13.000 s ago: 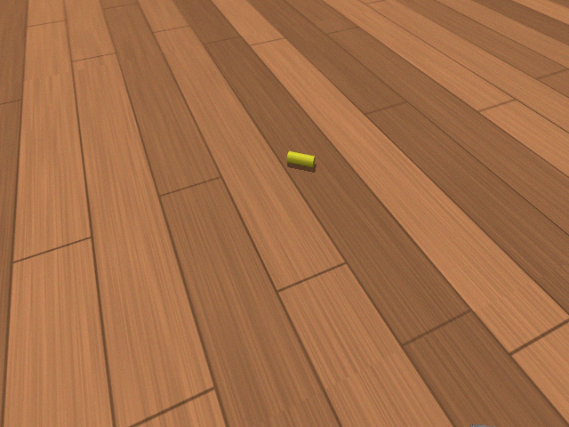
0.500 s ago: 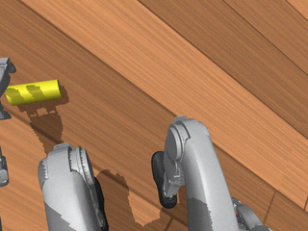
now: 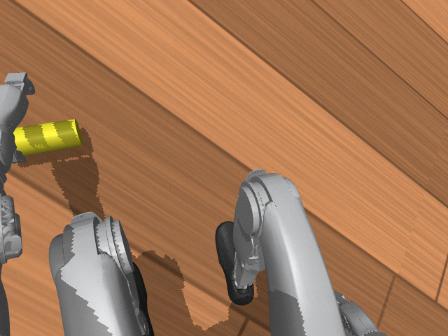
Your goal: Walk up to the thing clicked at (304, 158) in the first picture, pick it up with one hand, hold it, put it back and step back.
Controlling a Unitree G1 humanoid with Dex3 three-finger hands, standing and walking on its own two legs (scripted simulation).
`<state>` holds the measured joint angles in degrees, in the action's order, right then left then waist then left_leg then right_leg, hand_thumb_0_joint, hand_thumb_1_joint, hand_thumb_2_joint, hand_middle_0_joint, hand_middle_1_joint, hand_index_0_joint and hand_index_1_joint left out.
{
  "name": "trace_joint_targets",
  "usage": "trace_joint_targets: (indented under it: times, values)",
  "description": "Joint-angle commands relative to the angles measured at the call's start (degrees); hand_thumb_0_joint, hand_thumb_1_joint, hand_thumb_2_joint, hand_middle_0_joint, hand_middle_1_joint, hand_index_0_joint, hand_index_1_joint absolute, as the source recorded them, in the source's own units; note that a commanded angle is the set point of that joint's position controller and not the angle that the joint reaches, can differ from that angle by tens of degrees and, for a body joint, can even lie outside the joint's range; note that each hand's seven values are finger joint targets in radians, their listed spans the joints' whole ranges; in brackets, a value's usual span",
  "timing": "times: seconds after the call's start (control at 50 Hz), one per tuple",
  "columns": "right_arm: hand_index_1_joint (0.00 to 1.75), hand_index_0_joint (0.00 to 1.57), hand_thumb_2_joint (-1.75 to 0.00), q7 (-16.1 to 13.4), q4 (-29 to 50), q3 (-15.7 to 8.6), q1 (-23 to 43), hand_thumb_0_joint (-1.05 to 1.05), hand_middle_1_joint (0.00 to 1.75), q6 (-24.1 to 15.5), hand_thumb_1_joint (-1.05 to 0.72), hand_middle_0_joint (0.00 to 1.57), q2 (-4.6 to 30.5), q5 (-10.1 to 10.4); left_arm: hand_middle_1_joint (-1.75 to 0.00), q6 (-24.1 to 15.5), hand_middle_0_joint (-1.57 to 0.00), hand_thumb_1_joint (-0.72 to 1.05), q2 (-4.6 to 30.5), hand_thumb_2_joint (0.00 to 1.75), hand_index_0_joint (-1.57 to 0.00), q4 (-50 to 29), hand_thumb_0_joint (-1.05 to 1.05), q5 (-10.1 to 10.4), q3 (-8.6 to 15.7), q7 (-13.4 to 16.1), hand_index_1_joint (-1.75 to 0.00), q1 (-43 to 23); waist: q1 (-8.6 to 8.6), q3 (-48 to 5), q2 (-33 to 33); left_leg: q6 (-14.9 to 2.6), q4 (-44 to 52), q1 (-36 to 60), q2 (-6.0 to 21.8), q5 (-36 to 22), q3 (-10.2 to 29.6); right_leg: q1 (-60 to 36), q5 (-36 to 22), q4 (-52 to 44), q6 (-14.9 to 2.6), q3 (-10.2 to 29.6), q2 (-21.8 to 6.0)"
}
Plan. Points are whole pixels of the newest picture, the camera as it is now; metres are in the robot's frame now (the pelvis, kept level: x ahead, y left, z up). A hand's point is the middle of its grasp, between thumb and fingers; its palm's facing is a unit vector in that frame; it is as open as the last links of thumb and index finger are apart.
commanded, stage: approach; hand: left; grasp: from above
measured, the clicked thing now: (43, 138) +0.50 +0.26 -0.29
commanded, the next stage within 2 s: close in in 0.42 s
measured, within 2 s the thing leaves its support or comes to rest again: neither
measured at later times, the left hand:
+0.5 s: hand (4, 138) +0.47 +0.29 -0.18, palm faces -0.50 -0.07 -0.86, open 14.0 cm
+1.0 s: hand (28, 137) +0.48 +0.27 -0.22, palm faces -0.49 -0.09 -0.87, open 14.2 cm
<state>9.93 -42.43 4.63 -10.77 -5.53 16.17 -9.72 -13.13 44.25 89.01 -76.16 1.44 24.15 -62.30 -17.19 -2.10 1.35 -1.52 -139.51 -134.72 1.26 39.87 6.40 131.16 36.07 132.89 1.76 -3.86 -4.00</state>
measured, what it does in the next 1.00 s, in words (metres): stands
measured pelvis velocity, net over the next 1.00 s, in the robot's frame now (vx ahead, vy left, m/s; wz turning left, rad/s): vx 0.00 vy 0.00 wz -0.04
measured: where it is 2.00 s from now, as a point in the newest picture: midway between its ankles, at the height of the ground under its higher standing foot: (189, 297)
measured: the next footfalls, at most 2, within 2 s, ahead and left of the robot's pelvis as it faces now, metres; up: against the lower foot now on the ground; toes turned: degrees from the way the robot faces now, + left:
none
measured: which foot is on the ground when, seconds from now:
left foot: down 0.00-1.00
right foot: down 0.00-1.00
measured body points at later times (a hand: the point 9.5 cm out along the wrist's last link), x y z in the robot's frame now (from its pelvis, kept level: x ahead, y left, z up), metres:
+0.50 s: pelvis +0.00 +0.00 +0.00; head +0.26 +0.06 +0.36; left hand +0.50 +0.29 -0.13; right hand +0.01 -0.28 -0.09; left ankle +0.07 +0.12 -0.29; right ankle +0.11 -0.13 -0.29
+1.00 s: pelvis +0.00 +0.00 -0.01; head +0.27 +0.07 +0.34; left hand +0.51 +0.27 -0.17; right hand +0.01 -0.27 -0.09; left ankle +0.07 +0.12 -0.29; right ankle +0.11 -0.13 -0.29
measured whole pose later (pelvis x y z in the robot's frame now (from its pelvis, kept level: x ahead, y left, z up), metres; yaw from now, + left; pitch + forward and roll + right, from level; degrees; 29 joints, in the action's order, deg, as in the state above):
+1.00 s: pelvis +0.00 +0.00 -0.01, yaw -2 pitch +33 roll -10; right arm 12.0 -38.4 8.6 -10.8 -7.6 18.0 -11.8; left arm -11.8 50.7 97.4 -77.5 9.2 27.9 -63.9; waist -21.7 4.1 2.4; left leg -1.3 -142.8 -136.1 1.5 40.5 8.5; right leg 132.2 35.6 134.7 1.9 -5.4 -3.1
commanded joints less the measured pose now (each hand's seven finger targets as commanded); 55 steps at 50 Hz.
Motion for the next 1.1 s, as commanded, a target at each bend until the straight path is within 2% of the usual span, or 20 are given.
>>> trace_joint_targets:
  times: [0.0,0.02,0.08,0.14,0.22,0.26,0.3,0.32,0.38,0.46,0.5,0.58,0.62,0.72,0.74,0.8,0.82,0.86,1.02,1.08]
  values:
    - [0.3,0.2,-0.89,-0.27,-0.3,-4.33,-14.32,0.0,0.3,-0.81,-0.89,0.2,16.19,-0.57,-0.92,1.67,-0.16,-0.42,10.33,0.92,-0.17,-6.93,0.0,-0.37,1.57,3.17,-0.91,-23.93,-3.84,-37.51,-23.42,0.59,15.35,33.31,-1.6,-11.11,-2.99,-16.33,-11.71,-11.26,-3.73,-5.91,3.41]
    - [0.3,0.2,-0.89,-0.3,0.07,-4.35,-14.54,0.0,0.3,-0.74,-0.89,0.2,16.61,-0.31,-0.91,2.59,-0.17,-0.41,12.08,0.92,-0.17,-5.99,0.0,-0.86,3.14,3.79,-0.9,-21.75,-2.4,-38.09,-24.08,0.72,15.99,33.34,-1.74,-12.72,-3.06,-16.9,-12.76,-11.06,-3.72,-5.79,3.15]
    - [0.3,0.2,-0.89,0.51,1.54,-3.46,-13.74,0.0,0.3,-0.91,-0.89,0.2,16.2,-0.34,-0.92,4.9,-0.16,-0.44,9.93,0.94,-0.16,-2.71,0.0,-0.61,2.58,3.76,-0.92,-21.98,-4.16,-35.49,-21.87,0.23,15.54,30.95,-1.69,-11.38,-3.38,-16.68,-11.98,-11.37,-3.88,-5.66,3.59]
    - [0.3,0.2,-0.89,0.4,3.2,-3.03,-12.91,0.0,0.3,-0.72,-0.89,0.2,16.28,0.54,-0.92,6.95,-0.16,-0.46,15.02,0.95,-0.15,-3.2,0.0,0.42,5.59,4.15,-0.93,-16.79,-0.21,-40.8,-21.33,-0.39,15.18,29.57,-2.03,-13.85,-4.86,-22.87,-13.76,-11.95,-3.71,-4.58,3.76]
    - [0.3,0.2,-0.89,0.52,4.23,-2.71,-11.87,0.0,0.3,-0.41,-0.89,0.2,15.81,1.46,-0.95,8.35,-0.12,-0.5,14.92,0.97,-0.12,-2.28,0.0,2.79,5.72,2.26,-0.95,-12.74,-0.93,-36.78,-15.07,-1.65,14.16,21.96,-2.08,-11.15,-5.53,-26.15,-12.18,-13.03,-2.83,-3.68,4.2]
    - [0.3,0.2,-0.89,0.19,4.82,-2.86,-11.31,0.0,0.3,-0.48,-0.89,0.2,16.21,1.75,-0.96,7.55,-0.11,-0.52,19.04,0.98,-0.11,-5.72,0.0,3.73,8.31,1.21,-0.96,-13.02,0.25,-38.22,-14.53,-1.76,13.99,21.1,-2.07,-10.37,-5.53,-28.19,-11.16,-12.91,-2.81,-3.22,4.02]
    - [0.3,0.2,-0.89,0.03,3.45,-2.8,-11.99,0.0,0.3,-0.36,-0.89,0.2,15.34,1.73,-0.98,6.35,-0.08,-0.55,15.55,1.0,-0.08,-6.5,0.0,4.52,5.73,-0.5,-0.99,-13.41,-0.92,-36.0,-14.0,-1.7,13.57,20.25,-2.15,-8.4,-5.56,-26.66,-9.21,-13.42,-2.9,-3.11,3.97]
    - [0.3,0.2,-0.89,-0.14,4.31,-3.46,-11.64,0.0,0.3,-0.37,-0.89,0.2,16.5,1.52,-0.99,5.41,-0.08,-0.55,19.35,1.0,-0.08,-7.56,0.0,4.39,9.04,-0.73,-0.99,-13.6,-1.68,-35.01,-13.71,-1.54,13.46,20.15,-1.92,-7.26,-4.95,-26.26,-7.69,-13.44,-2.96,-3.48,3.97]
    - [0.3,0.2,-0.89,-0.99,3.74,-4.3,-12.88,0.0,0.3,-0.12,-0.89,0.2,17.43,0.58,-1.0,1.8,-0.08,-0.55,18.01,1.0,-0.08,-11.28,0.0,3.8,8.74,-2.47,-1.0,-18.33,-3.28,-34.12,-15.91,-0.52,12.61,22.89,-1.86,-6.05,-4.0,-21.99,-5.1,-13.86,-3.97,-4.31,3.73]
    - [0.3,0.2,-0.89,-0.94,1.34,-4.56,-14.31,0.0,0.3,-0.12,-0.89,0.2,16.23,-0.1,-1.0,-1.95,-0.08,-0.52,9.75,0.97,-0.09,-12.89,0.0,3.77,2.25,-2.87,-0.99,-21.54,-5.39,-36.01,-19.79,0.43,12.17,27.81,-1.35,-7.19,-2.94,-19.21,-7.14,-12.94,-3.74,-5.72,3.86]
    - [0.3,0.2,-0.89,-0.93,0.24,-4.62,-15.03,0.0,0.3,0.0,-0.9,0.2,15.8,-0.25,-0.98,-2.85,-0.1,-0.52,9.79,0.99,-0.1,-15.01,0.0,3.31,0.76,-1.94,-0.99,-23.99,-4.47,-38.04,-21.38,0.55,12.45,29.54,-1.44,-7.99,-2.95,-19.48,-8.19,-12.58,-3.67,-5.84,3.92]
    - [0.3,0.2,-0.89,-0.44,-0.01,-4.66,-14.81,0.0,0.3,0.27,-0.89,0.2,16.65,-0.5,-0.95,-1.32,-0.09,-0.54,11.15,1.0,-0.08,-9.4,0.0,0.85,1.59,0.64,-0.96,-18.67,-2.41,-38.33,-24.06,1.28,13.91,33.45,-1.45,-12.77,-2.47,-17.94,-12.09,-10.31,-4.01,-6.86,3.89]
    - [0.3,0.2,-0.89,0.0,0.2,-4.05,-14.36,0.0,0.3,0.25,-0.89,0.2,16.76,-0.77,-0.94,-0.27,-0.08,-0.52,10.15,0.98,-0.08,-4.72,0.0,0.15,1.52,1.77,-0.94,-18.65,-3.97,-34.57,-23.42,1.29,14.27,32.47,-1.36,-13.82,-1.86,-16.06,-13.22,-9.45,-3.78,-7.34,3.61]
    - [0.3,0.2,-0.89,1.07,1.71,-3.05,-13.19,0.0,0.3,-0.55,-0.89,0.2,17.4,-1.18,-0.93,1.34,-0.08,-0.54,16.42,1.0,-0.07,-4.44,0.0,-1.25,5.81,4.71,-0.94,-20.38,-3.47,-34.75,-23.53,0.6,13.7,31.04,-1.48,-13.48,-2.25,-17.1,-13.33,-8.98,-3.81,-6.89,3.72]
    - [0.3,0.2,-0.9,1.15,1.96,-2.98,-13.33,0.0,0.3,-0.78,-0.89,0.2,17.5,-1.02,-0.93,1.68,-0.08,-0.54,15.13,1.02,-0.06,-4.2,0.0,-1.24,5.04,4.96,-0.95,-19.19,-3.07,-35.26,-23.53,0.64,13.62,31.79,-1.63,-14.97,-2.52,-17.47,-14.48,-9.03,-3.66,-6.66,3.5]
    - [0.3,0.2,-0.89,1.62,2.83,-2.17,-12.49,0.0,0.3,-1.54,-0.89,0.2,17.38,-1.48,-0.94,2.38,-0.07,-0.55,13.42,1.02,-0.05,1.83,0.0,-1.29,5.11,5.28,-0.96,-18.62,-6.47,-30.78,-20.15,-0.17,11.64,27.56,-1.49,-11.87,-2.97,-17.1,-12.49,-9.39,-3.31,-6.49,4.14]
    - [0.3,0.2,-0.89,1.53,2.48,-2.39,-13.18,0.0,0.3,-1.55,-0.89,0.2,18.16,-1.66,-0.95,2.34,-0.06,-0.53,16.51,1.0,-0.05,2.74,0.0,-1.11,7.74,5.67,-0.97,-17.47,-6.04,-29.95,-18.1,-0.55,11.52,25.31,-1.57,-10.94,-2.99,-18.16,-11.86,-10.13,-3.08,-6.4,4.1]
    - [0.3,0.2,-0.9,1.46,3.25,-1.88,-12.64,0.0,0.3,-1.8,-0.89,0.2,18.12,-1.77,-0.95,2.04,-0.07,-0.55,18.89,1.01,-0.05,0.85,0.0,-0.93,8.61,5.63,-0.97,-17.47,-4.94,-31.34,-18.53,-0.79,11.51,23.83,-1.71,-9.98,-3.38,-20.82,-10.86,-10.63,-3.03,-5.69,4.01]
    - [0.3,0.2,-0.9,2.09,3.23,0.18,-13.59,0.0,0.3,-2.87,-0.89,0.2,18.96,-3.7,-0.98,-0.83,-0.06,-0.51,20.63,0.98,-0.06,0.64,0.0,-1.3,8.24,6.22,-0.98,-19.26,-7.82,-31.21,-21.45,-0.15,9.41,27.58,-1.05,-9.92,-2.02,-20.16,-11.19,-8.88,-2.63,-7.48,4.38]
    - [0.3,0.2,-0.9,2.4,3.03,1.11,-13.48,0.0,0.3,-3.28,-0.89,0.2,19.07,-4.31,-0.98,-1.78,-0.06,-0.5,22.42,0.97,-0.06,0.55,0.0,-1.65,8.36,7.45,-0.98,-18.2,-7.45,-31.73,-22.59,0.22,9.01,28.18,-0.8,-10.7,-1.78,-21.55,-11.97,-8.36,-2.8,-7.91,4.8]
